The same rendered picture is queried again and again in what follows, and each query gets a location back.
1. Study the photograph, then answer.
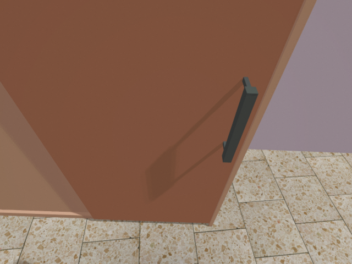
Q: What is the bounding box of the wardrobe door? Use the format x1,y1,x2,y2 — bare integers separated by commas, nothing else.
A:
0,0,304,223
0,82,89,212

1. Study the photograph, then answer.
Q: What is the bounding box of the handle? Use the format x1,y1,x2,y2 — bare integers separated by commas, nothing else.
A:
222,77,259,163

